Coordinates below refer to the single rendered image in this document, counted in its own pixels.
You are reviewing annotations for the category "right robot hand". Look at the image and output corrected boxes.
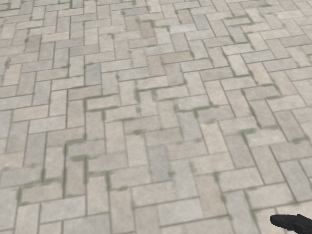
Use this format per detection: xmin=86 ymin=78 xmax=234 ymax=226
xmin=270 ymin=214 xmax=312 ymax=234

